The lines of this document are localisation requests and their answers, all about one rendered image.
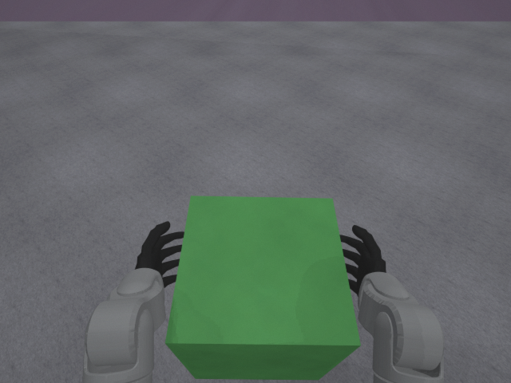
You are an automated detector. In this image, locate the carton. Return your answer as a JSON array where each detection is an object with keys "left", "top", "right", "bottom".
[{"left": 165, "top": 195, "right": 361, "bottom": 380}]

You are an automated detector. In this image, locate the robot right forearm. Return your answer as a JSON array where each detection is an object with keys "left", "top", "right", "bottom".
[{"left": 358, "top": 272, "right": 445, "bottom": 383}]

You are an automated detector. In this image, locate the right robot hand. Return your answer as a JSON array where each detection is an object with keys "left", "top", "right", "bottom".
[{"left": 340, "top": 225, "right": 386, "bottom": 295}]

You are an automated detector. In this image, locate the left robot hand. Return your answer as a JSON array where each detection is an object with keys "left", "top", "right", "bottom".
[{"left": 135, "top": 221, "right": 184, "bottom": 288}]

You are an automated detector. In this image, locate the robot left forearm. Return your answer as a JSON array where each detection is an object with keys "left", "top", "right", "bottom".
[{"left": 82, "top": 268, "right": 166, "bottom": 383}]

